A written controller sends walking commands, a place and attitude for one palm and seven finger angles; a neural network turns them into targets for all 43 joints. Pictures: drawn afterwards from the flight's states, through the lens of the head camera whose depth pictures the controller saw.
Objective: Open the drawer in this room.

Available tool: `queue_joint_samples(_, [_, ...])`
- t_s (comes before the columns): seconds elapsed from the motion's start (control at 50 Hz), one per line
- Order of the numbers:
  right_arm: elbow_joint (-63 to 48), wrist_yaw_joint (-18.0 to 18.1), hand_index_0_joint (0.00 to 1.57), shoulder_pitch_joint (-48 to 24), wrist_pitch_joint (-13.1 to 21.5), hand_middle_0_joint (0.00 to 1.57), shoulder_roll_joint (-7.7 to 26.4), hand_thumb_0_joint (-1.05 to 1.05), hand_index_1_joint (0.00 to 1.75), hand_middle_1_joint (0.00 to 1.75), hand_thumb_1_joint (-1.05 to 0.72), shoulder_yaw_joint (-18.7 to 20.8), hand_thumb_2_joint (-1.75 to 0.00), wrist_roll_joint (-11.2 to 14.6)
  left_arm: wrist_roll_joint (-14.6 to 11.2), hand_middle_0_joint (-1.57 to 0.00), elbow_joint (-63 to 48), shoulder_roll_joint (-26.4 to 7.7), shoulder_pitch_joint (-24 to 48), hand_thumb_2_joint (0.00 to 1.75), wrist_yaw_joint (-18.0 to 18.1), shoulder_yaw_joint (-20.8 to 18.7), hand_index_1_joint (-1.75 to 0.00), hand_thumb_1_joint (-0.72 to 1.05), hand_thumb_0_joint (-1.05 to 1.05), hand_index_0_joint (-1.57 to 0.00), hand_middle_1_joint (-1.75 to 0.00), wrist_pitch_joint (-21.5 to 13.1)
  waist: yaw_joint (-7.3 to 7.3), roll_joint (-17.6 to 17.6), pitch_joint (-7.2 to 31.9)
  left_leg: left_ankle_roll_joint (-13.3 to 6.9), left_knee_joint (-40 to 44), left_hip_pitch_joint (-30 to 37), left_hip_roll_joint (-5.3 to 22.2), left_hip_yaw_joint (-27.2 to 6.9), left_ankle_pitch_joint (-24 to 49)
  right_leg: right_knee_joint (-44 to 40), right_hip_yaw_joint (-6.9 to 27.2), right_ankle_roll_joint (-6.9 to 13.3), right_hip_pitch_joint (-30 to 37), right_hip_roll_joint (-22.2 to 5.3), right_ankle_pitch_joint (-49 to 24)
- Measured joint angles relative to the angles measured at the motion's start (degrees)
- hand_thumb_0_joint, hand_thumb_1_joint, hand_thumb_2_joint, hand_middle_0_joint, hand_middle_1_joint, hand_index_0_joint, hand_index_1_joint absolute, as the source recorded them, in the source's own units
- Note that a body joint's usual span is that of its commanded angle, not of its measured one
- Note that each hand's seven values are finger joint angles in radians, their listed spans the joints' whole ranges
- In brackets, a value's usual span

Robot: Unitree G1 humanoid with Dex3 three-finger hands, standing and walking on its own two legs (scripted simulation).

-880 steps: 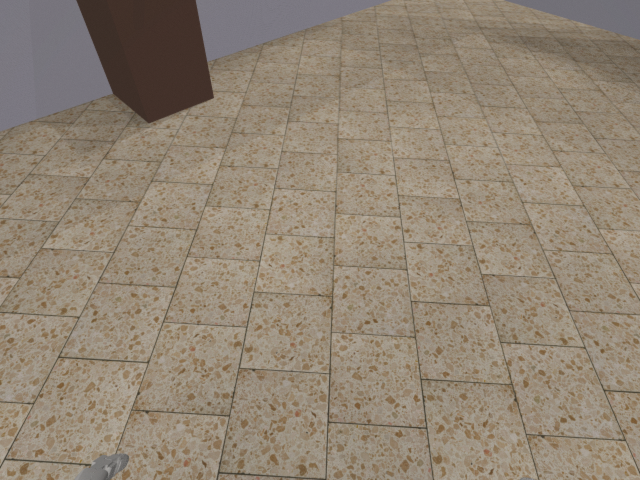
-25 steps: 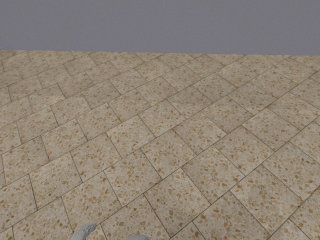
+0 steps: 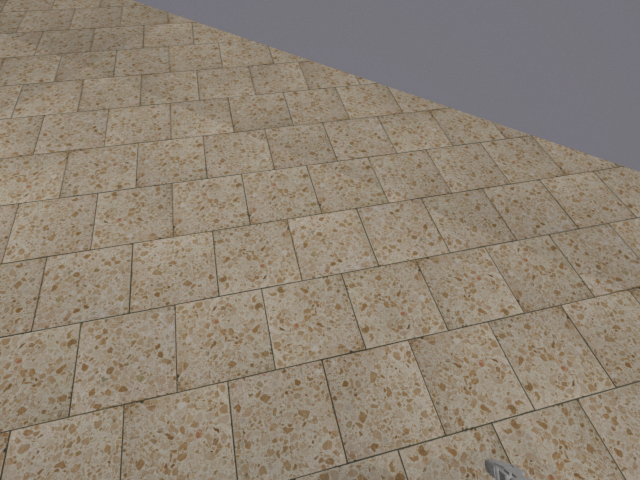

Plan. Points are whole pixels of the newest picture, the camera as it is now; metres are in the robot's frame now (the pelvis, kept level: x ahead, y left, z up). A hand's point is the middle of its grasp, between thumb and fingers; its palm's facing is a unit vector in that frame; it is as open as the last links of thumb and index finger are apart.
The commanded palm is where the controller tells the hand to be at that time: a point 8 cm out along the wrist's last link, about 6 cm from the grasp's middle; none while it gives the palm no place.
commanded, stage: turn or walk to find it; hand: left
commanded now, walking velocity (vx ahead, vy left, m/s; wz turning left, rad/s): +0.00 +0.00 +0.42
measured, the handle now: out of the picture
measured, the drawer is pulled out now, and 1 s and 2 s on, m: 0.00 0.00 0.00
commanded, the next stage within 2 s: none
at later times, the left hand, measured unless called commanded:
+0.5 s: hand out of the picture +0.07 +0.18 -0.14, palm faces +0.17 -0.94 -0.29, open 7.4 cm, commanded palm none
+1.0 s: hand out of the picture -0.11 +0.19 -0.18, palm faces +0.46 -0.85 -0.24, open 7.4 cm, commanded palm none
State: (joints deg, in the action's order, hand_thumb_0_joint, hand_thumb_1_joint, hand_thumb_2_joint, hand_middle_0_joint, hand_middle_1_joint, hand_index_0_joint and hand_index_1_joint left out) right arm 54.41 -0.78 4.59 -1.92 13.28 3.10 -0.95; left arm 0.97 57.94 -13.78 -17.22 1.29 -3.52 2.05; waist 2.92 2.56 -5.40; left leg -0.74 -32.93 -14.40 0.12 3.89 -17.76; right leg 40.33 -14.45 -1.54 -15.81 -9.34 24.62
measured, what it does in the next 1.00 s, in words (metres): steps on the spot, turning left: right foot, then left foot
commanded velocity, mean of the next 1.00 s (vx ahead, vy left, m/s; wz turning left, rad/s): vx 0.00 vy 0.00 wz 0.42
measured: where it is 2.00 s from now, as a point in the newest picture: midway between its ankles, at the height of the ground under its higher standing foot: outside the picture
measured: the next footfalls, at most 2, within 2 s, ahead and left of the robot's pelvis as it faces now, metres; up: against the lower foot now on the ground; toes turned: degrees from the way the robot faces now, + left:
right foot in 0.46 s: +0.04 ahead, -0.14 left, +0.00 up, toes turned +5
left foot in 0.94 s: -0.05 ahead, +0.10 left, +0.00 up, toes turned +28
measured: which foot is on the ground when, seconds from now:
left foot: down 0.00-0.46, up 0.48-0.92, down 0.94-1.00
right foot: up 0.00-0.44, down 0.46-0.94, up 0.96-1.00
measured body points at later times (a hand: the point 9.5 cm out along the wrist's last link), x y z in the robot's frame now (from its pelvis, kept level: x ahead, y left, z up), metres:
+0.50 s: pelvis -0.01 -0.03 +0.01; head +0.03 -0.05 +0.45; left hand +0.06 +0.23 -0.12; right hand +0.06 -0.27 -0.16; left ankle -0.02 +0.11 -0.72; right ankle +0.00 -0.14 -0.73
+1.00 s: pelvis -0.04 -0.01 +0.00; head -0.01 +0.03 +0.45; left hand -0.14 +0.23 -0.16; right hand +0.17 -0.20 -0.13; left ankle -0.09 +0.08 -0.73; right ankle -0.01 -0.14 -0.70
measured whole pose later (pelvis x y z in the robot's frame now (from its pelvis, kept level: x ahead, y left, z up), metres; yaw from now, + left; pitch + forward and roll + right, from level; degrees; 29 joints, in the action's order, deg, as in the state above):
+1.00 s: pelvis -0.04 -0.01 +0.00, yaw +24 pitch +0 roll +0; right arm 55.0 -0.9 6.7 -1.7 12.3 3.1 -1.1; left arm 0.8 57.0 -14.5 -14.9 1.4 -3.7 3.0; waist 2.4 3.6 -5.6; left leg -1.0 -34.8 -15.1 0.4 3.9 -18.6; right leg 46.9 -10.0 -2.9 -18.6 -9.3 28.6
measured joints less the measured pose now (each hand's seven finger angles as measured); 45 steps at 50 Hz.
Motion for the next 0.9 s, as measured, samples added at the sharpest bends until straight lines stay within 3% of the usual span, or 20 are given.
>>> queue_joint_samples(0.04, [-0.5, 0.02, 0.2, -0.39, 0.43, 0.2, -0.86, 0.0, 0.3, 0.3, -0.91, -0.61, -0.9, -0.1, -0.04, -0.21, 0.4, -0.96, 0.6, 0.9, 0.27, -0.11, -0.3, 0.91, 0.0, -0.2, -0.3, 1.31, 0.49, 1.0, -0.17, -1.1, -0.57, 0.12, -0.46, -0.34, -0.9, 8.61, 4.58, -0.95, -3.26, 1.21, 5.73])
queue_joint_samples(0.12, [-0.67, 0.83, 0.2, 0.32, 0.54, 0.2, -1.66, 0.0, 0.3, 0.3, -0.9, -1.23, -0.9, -0.35, -0.09, -0.2, 0.4, -1.08, 2.63, 0.9, -0.18, -0.19, -0.3, 0.91, 0.0, -0.19, -0.3, 1.88, -0.16, -0.12, 0.53, -1.4, 3.27, 1.64, -0.36, -2.75, 1.35, 19.2, 9.15, -2.09, -7.88, 3.2, 3.34])
queue_joint_samples(0.22, [-0.17, 0.77, 0.2, 1.94, 0.56, 0.2, -2.44, 0.0, 0.3, 0.3, -0.9, -1.43, -0.9, -0.2, -0.11, -0.2, -1.54, -0.76, 5.22, 0.9, -0.59, -0.04, -0.3, 0.91, 0.0, -0.19, -0.3, 1.0, -0.68, -0.68, 1.08, -1.53, 7.14, 2.78, -1.01, -4.38, 4.05, 21.12, 12.17, -3.18, -10.31, 3.17, -1.6])
queue_joint_samples(0.3, [0.06, 0.57, 0.2, 3.93, 0.41, 0.2, -2.91, 0.0, 0.3, 0.3, -0.9, -1.12, -0.9, -0.43, -0.22, -0.2, -2.75, -0.32, 7.19, 0.9, -0.42, 0.1, -0.3, 0.91, 0.0, -0.19, -0.3, 1.09, -2.03, -1.27, 1.46, -1.21, 7.55, 2.2, -1.43, -5.64, 4.73, 16.66, 12.69, -3.54, -9.27, 3.62, -1.04])
queue_joint_samples(0.4, [0.8, 0.52, 0.2, 6.53, -0.23, 0.2, -2.49, 0.0, 0.3, 0.3, -0.9, -0.35, -0.9, -0.79, -0.59, -0.2, -4.43, 0.75, 9.91, 0.9, -0.35, 0.51, -0.3, 0.91, 0.0, -0.19, -0.3, 0.61, -4.07, -2.83, 1.21, 0.05, 5.71, -0.28, -1.88, -7.95, 4.73, 4.7, 12.28, -2.92, -4.87, 5.59, -0.14])
queue_joint_samples(0.46, [1.4, 0.48, 0.2, 8.27, -0.7, 0.2, -1.77, 0.0, 0.3, 0.3, -0.9, 0.29, -0.9, -0.53, -0.72, -0.2, -5.59, 1.41, 10.46, 0.9, -0.41, 0.94, -0.3, 0.91, 0.0, -0.19, -0.3, -0.7, -4.53, -3.61, 1.5, 1.41, 2.48, -2.86, -2.68, -9.24, 3.68, -7.83, 11.33, -1.97, 0.32, 6.54, -7.27])
queue_joint_samples(0.5, [2.07, 0.52, 0.2, 8.69, -1.27, 0.2, -0.7, 0.01, 0.3, 0.3, -0.9, 1.0, -0.9, -0.22, -0.26, -0.2, -5.69, 2.66, 10.43, 0.9, -0.2, 1.37, -0.3, 0.91, 0.0, -0.19, -0.3, -1.68, -4.7, -5.47, 1.0, 1.75, -4.82, -5.63, -2.59, -9.79, -3.01, -7.76, 9.95, 1.09, 0.59, 7.06, -7.52])
queue_joint_samples(0.54, [2.37, 0.56, 0.2, 9.27, -2.12, 0.2, 0.1, 0.01, 0.3, 0.3, -0.9, 1.64, -0.9, -0.32, -0.13, -0.2, -5.84, 3.68, 9.63, 0.9, -0.09, 1.8, -0.3, 0.91, 0.0, -0.2, -0.3, -1.88, -4.99, -5.92, 1.04, 2.07, -16.38, -9.35, -3.37, -8.93, -8.65, -7.64, 8.74, 2.58, 1.2, 6.15, -6.52])
queue_joint_samples(0.6, [2.94, 0.2, 0.2, 9.65, -2.7, 0.2, 1.06, 0.01, 0.3, 0.3, -0.91, 2.26, -0.9, -0.58, -0.18, -0.21, -5.49, 4.71, 8.15, 0.9, 0.05, 1.96, -0.3, 0.91, 0.0, -0.2, -0.3, -1.6, -4.96, -6.02, 1.21, 2.92, -29.68, -13.01, -2.47, -7.23, -7.31, -9.69, 7.3, 2.91, 2.94, 5.09, -7.06])
queue_joint_samples(0.66, [3.21, -0.11, 0.2, 9.76, -2.79, 0.2, 1.54, 0.01, 0.3, 0.3, -0.91, 2.45, -0.9, -0.61, -0.11, -0.21, -4.8, 5.2, 6.84, 0.9, 0.11, 2.03, -0.3, 0.91, 0.0, -0.2, -0.3, -1.58, -5.03, -5.87, 1.31, 3.93, -34.17, -13.97, -0.58, -6.68, -4.37, -11.15, 5.6, 2.88, 4.09, 4.38, -7.7])
queue_joint_samples(0.76, [3.61, -0.22, 0.2, 8.74, -3.12, 0.2, 1.36, 0.01, 0.3, 0.3, -0.91, 2.15, -0.9, -0.55, 0.21, -0.21, -4.03, 5.01, 4.99, 0.9, 0.17, 1.7, -0.3, 0.91, 0.0, -0.2, -0.3, -1.73, -4.05, -4.52, 1.08, 4.96, -29.97, -11.82, 1.75, -5.92, -4.8, -11.53, 3.02, 2.69, 4.46, 3.12, -7.71])
queue_joint_samples(0.9, [2.42, -0.04, 0.2, 4.64, -1.92, 0.19, 0.49, 0.01, 0.3, 0.3, -0.91, 0.86, -0.9, 0.04, 0.68, -0.21, -2.64, 2.47, 3.28, 0.9, -0.12, 0.76, -0.3, 0.91, 0.0, -0.2, -0.3, -1.39, -1.61, -1.83, -0.16, 4.13, -9.54, -4.08, 2.04, -1.45, -6.61, -7.81, -0.24, 0.97, 2.88, 0.56, -6.15])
